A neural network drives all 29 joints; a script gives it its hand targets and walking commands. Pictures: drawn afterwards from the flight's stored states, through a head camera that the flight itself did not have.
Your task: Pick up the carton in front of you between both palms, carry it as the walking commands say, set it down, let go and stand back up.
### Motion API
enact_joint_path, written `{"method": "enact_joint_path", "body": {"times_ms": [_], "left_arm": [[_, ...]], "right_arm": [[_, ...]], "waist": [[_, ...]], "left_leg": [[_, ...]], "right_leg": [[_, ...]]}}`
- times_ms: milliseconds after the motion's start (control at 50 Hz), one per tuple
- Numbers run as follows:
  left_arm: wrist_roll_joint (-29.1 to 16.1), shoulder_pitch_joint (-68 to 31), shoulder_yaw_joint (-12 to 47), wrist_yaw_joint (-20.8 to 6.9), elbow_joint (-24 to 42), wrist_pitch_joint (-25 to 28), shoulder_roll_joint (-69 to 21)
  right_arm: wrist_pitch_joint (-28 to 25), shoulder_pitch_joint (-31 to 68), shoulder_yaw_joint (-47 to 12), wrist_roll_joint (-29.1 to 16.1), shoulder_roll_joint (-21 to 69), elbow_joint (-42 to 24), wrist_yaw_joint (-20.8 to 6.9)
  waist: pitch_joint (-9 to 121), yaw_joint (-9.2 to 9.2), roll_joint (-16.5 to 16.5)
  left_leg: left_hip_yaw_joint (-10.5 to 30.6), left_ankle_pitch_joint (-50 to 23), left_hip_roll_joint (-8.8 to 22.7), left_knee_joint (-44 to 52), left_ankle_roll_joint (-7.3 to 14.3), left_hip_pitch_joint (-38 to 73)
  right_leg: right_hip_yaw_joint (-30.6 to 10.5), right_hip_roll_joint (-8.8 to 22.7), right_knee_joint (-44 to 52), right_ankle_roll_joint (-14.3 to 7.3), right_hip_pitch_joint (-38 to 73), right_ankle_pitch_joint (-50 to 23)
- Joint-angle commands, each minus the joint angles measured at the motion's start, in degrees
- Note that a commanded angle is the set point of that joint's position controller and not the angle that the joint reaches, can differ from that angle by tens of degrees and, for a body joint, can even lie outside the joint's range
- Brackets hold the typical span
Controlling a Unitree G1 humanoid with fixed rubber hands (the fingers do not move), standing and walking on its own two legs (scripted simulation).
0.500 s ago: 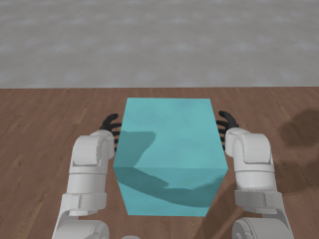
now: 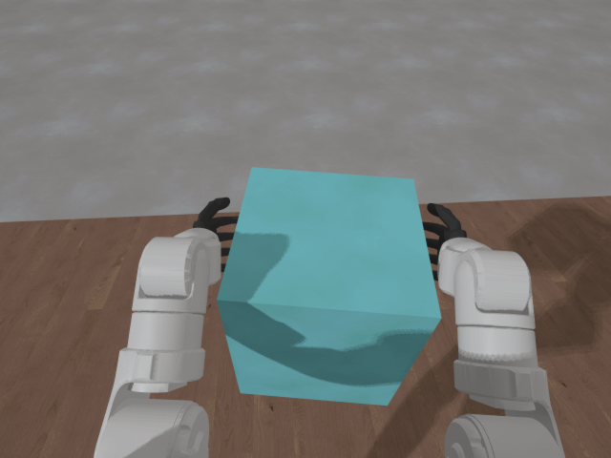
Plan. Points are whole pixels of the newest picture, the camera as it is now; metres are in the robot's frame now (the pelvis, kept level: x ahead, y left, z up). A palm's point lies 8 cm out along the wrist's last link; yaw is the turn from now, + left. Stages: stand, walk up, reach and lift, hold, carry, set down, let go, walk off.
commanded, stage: carry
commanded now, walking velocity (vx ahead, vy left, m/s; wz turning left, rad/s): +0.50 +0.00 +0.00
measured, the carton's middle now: (322, 291) +0.34 -0.01 +0.04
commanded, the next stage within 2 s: none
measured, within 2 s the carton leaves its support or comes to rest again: neither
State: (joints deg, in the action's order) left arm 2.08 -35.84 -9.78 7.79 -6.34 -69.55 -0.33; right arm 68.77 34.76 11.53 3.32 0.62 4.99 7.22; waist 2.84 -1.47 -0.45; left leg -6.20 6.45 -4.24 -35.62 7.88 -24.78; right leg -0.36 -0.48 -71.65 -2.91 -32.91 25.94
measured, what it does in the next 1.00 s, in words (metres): goes down: right foot 0.05 m lower, then left foot 0.05 m lower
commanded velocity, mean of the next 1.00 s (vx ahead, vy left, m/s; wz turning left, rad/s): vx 0.50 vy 0.00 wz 0.00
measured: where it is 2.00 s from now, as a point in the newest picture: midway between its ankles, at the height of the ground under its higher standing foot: (301, 257)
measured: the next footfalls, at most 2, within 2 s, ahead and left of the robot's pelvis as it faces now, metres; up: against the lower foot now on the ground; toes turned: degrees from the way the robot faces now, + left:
right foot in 0.36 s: +0.39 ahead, -0.07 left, -0.05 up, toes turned +0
left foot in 0.90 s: +0.71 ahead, +0.05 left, -0.10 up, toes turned +2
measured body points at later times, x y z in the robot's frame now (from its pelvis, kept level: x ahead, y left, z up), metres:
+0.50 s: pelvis +0.31 -0.04 -0.05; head +0.33 -0.04 +0.40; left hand +0.65 +0.13 +0.03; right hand +0.68 -0.18 +0.03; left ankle +0.20 +0.08 -0.67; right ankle +0.36 -0.07 -0.77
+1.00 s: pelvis +0.61 +0.01 -0.11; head +0.61 +0.02 +0.34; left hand +0.98 +0.17 +0.00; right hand +0.98 -0.14 +0.01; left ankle +0.67 +0.05 -0.83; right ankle +0.48 -0.10 -0.71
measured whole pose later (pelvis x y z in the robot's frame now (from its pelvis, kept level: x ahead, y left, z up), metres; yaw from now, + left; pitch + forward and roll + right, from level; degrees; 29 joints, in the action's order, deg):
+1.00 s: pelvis +0.61 +0.01 -0.11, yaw +0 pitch +4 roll -1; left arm 0.3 -36.8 -9.2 7.8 -9.3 -67.8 1.4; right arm 67.7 36.1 12.0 5.0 1.4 7.1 7.0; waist 4.6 0.2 0.2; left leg -6.0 5.1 -4.0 -37.6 7.9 -28.2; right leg 0.2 -3.5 -77.5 -3.5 -25.7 30.8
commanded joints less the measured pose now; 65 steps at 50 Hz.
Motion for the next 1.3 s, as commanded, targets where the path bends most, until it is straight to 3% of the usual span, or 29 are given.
{"method": "enact_joint_path", "body": {"times_ms": [0,80,220,260,300,320,340,360,380,400,420,440,460,500,580,620,760,800,840,860,880,900,920,940,960,1020,1060,1140,1280], "left_arm": [[-21.62,-40.03,34.4,-12.1,8.13,2.61,-61.82],[-20.19,-38.75,35.18,-11.26,9.17,3.85,-62.38],[-18.69,-36.39,36.47,-10.7,10.87,3.51,-58.51],[-17.53,-34.58,35.54,-11.21,8.52,3.06,-56.93],[-16.39,-32.24,33.97,-11.72,5.53,2.83,-55.28],[-16.0,-31.53,33.13,-12.03,4.47,2.85,-54.85],[-15.77,-31.06,32.1,-12.43,3.53,2.85,-54.24],[-15.36,-31.54,31.03,-12.69,1.69,2.79,-53.63],[-15.4,-31.4,30.05,-12.79,-0.41,3.1,-52.66],[-16.84,-30.88,30.45,-13.25,-0.47,3.5,-55.56],[-19.16,-34.97,32.48,-13.85,2.66,4.02,-59.11],[-21.9,-40.93,34.67,-14.3,6.42,4.4,-62.16],[-24.27,-45.03,36.6,-14.56,9.12,4.68,-64.5],[-27.03,-46.66,38.5,-14.66,12.28,5.19,-66.49],[-27.3,-41.36,39.13,-14.83,13.35,5.73,-65.95],[-27.06,-39.49,39.55,-15.11,13.4,5.99,-65.07],[-26.45,-35.95,40.14,-15.22,12.99,5.29,-59.74],[-25.87,-34.31,39.32,-15.14,10.18,4.68,-58.24],[-25.82,-34.7,38.47,-15.2,7.23,4.09,-57.7],[-25.59,-35.44,38.12,-15.23,5.81,3.92,-57.32],[-25.26,-35.8,37.4,-15.2,4.79,3.65,-57.52],[-25.62,-38.72,36.65,-14.91,3.94,2.5,-57.09],[-25.33,-40.56,36.05,-14.49,3.15,2.04,-57.21],[-25.33,-42.07,35.67,-14.18,5.29,2.07,-58.24],[-25.54,-45.55,35.68,-13.76,7.44,2.31,-59.72],[-23.78,-44.51,34.56,-12.48,8.62,2.84,-62.7],[-22.88,-41.96,34.76,-11.82,8.52,3.18,-63.74],[-20.97,-38.62,35.53,-10.92,9.35,4.2,-63.56],[-19.14,-36.55,36.97,-10.36,11.51,3.85,-58.87]], "right_arm": [[-1.5,44.09,-38.82,-28.2,63.8,-6.92,-14.62],[-2.57,42.55,-39.1,-28.43,64.99,-6.82,-15.19],[-2.81,37.05,-39.63,-27.35,61.74,-6.75,-15.03],[-2.85,35.57,-39.48,-26.84,61.02,-4.37,-15.16],[-2.94,35.43,-39.25,-26.55,61.0,-1.57,-15.46],[-3.05,35.64,-39.09,-26.51,61.02,-0.09,-15.65],[-3.22,36.14,-38.79,-26.36,60.68,0.95,-15.78],[-3.05,36.92,-38.22,-26.05,61.58,2.36,-15.87],[-2.49,38.15,-37.06,-26.21,62.41,3.47,-15.46],[-2.63,38.96,-37.29,-25.92,62.5,2.26,-15.13],[-3.16,41.78,-37.55,-25.69,63.8,-0.1,-14.86],[-3.62,43.4,-37.5,-25.54,64.78,-1.73,-14.41],[-4.0,43.21,-37.23,-25.23,65.2,-2.98,-13.74],[-4.4,41.24,-37.18,-24.46,65.76,-4.77,-12.57],[-5.32,34.93,-37.99,-22.05,64.99,-5.71,-11.16],[-5.71,33.62,-38.8,-21.18,63.95,-6.73,-10.83],[-4.28,32.58,-39.62,-19.29,56.67,-9.94,-10.35],[-3.16,30.96,-37.98,-18.27,54.12,-7.77,-10.68],[-2.26,29.71,-35.65,-17.19,51.98,-4.54,-11.09],[-1.9,29.63,-34.51,-16.7,50.99,-3.32,-11.39],[-1.47,29.9,-33.14,-16.75,49.78,-1.77,-11.77],[-1.23,31.02,-31.44,-16.21,48.87,0.97,-11.88],[-0.97,31.94,-30.73,-16.94,49.13,1.84,-12.04],[-1.23,34.01,-32.3,-18.78,51.72,0.19,-12.48],[-1.31,38.43,-33.77,-21.5,56.05,-2.45,-13.08],[-1.53,46.2,-37.8,-27.16,63.1,-6.99,-14.17],[-1.94,45.14,-38.08,-28.14,64.34,-7.09,-14.49],[-2.74,41.51,-38.44,-28.05,64.65,-6.9,-14.98],[-2.82,37.27,-39.65,-27.37,61.06,-7.92,-15.06]], "waist": [[22.64,0.06,-3.39],[24.08,-1.75,-4.59],[21.38,-5.49,-5.01],[19.98,-5.03,-5.34],[20.52,-1.8,-5.49],[22.29,1.11,-4.7],[24.51,2.91,-0.45],[27.34,2.04,9.42],[33.12,5.16,18.1],[33.92,6.01,13.8],[29.83,5.35,7.56],[25.88,4.03,2.31],[23.8,3.03,1.04],[23.4,2.42,2.84],[26.22,4.27,5.93],[26.46,5.33,6.13],[21.5,8.83,5.65],[20.14,8.12,5.82],[21.87,3.49,5.24],[23.53,0.82,3.37],[25.46,1.47,-4.17],[30.51,-0.77,-14.8],[32.87,-2.16,-13.19],[32.05,-2.43,-10.86],[27.01,-0.99,-3.51],[21.78,1.23,-1.32],[22.58,0.6,-3.9],[24.84,-1.47,-4.68],[21.74,-5.24,-4.84]], "left_leg": [[23.56,-15.93,17.65,12.48,5.36,20.91],[17.92,-35.61,15.44,8.83,2.6,29.76],[11.44,-37.52,9.22,3.72,-0.03,35.58],[10.5,-33.77,8.88,0.3,-0.57,33.09],[8.8,-35.43,8.72,-8.22,-2.02,28.7],[6.38,-31.65,8.22,-16.63,-3.32,23.69],[5.31,-13.06,6.43,-27.22,-4.4,11.81],[4.26,26.55,2.41,-36.08,-5.76,-4.37],[7.44,32.7,-1.25,-49.88,-7.52,-18.0],[9.06,29.42,1.75,-50.73,-5.75,-21.61],[9.38,25.48,3.33,-47.43,-5.13,-21.61],[9.41,21.69,4.62,-42.46,-5.23,-19.32],[9.46,19.5,5.75,-38.1,-5.58,-16.46],[7.93,17.15,6.22,-32.92,-6.36,-13.04],[6.34,8.02,6.85,-25.25,-7.04,-18.78],[5.53,3.67,6.49,-21.41,-6.94,-21.31],[0.51,-13.59,1.62,4.1,-5.17,-15.7],[0.43,-19.5,1.37,10.8,-3.6,-7.41],[-0.84,-23.59,1.63,16.17,-2.4,8.79],[1.48,-26.64,5.04,14.1,-2.44,20.25],[12.27,-47.89,15.83,3.16,-2.33,33.31],[31.51,-55.49,27.73,-0.35,7.57,47.61],[37.45,-38.18,28.78,1.01,11.51,49.35],[41.2,-9.44,26.93,7.37,13.07,42.57],[37.76,0.91,22.82,10.42,9.74,33.11],[27.2,-2.32,18.56,13.97,5.41,17.44],[23.35,-12.15,17.27,13.19,4.6,19.55],[18.07,-35.52,15.37,8.62,1.85,30.62],[12.12,-40.03,9.33,4.36,-0.71,37.2]], "right_leg": [[-0.48,3.07,6.58,0.9,-7.27,-5.64],[1.26,2.73,14.73,1.15,-13.11,-15.54],[6.81,-2.02,39.11,-0.3,-7.97,-33.71],[6.85,-2.75,46.02,-1.78,-1.57,-38.94],[7.39,-3.25,50.1,-3.29,9.98,-40.42],[6.89,-1.55,52.27,-3.66,19.91,-43.43],[1.02,5.02,46.92,-3.59,33.0,-54.07],[-13.35,17.47,35.16,-6.63,47.42,-79.13],[-29.94,25.18,36.81,-17.17,58.59,-66.33],[-33.59,23.6,40.92,-18.23,54.96,-41.5],[-30.53,19.1,44.37,-15.5,46.97,-28.47],[-27.12,17.13,46.42,-13.25,39.11,-25.9],[-24.2,16.26,47.72,-12.32,32.88,-26.11],[-19.83,14.54,48.91,-10.89,28.03,-28.71],[-13.04,12.7,44.45,-9.27,36.63,-52.18],[-11.24,11.37,42.88,-8.27,40.69,-57.84],[-5.63,5.22,38.18,-6.91,43.61,-55.32],[-4.03,5.12,34.26,-6.41,39.53,-50.13],[-0.6,4.27,23.08,-3.9,32.5,-50.66],[0.97,2.95,13.5,-2.46,23.96,-40.87],[1.82,-0.01,2.7,-1.59,9.22,-8.19],[0.2,-5.75,-9.48,1.83,-6.38,13.41],[-2.16,-3.36,-15.84,0.93,-13.19,12.56],[-2.56,-1.73,-15.7,-0.31,-16.2,8.71],[-2.34,0.4,-10.72,-0.83,-14.6,4.09],[-1.68,2.67,1.92,0.19,-5.64,-2.39],[-0.49,3.26,6.03,0.96,-6.89,-6.51],[1.14,2.95,12.95,1.28,-14.13,-15.37],[6.55,-1.65,36.21,-0.1,-10.99,-31.85]]}}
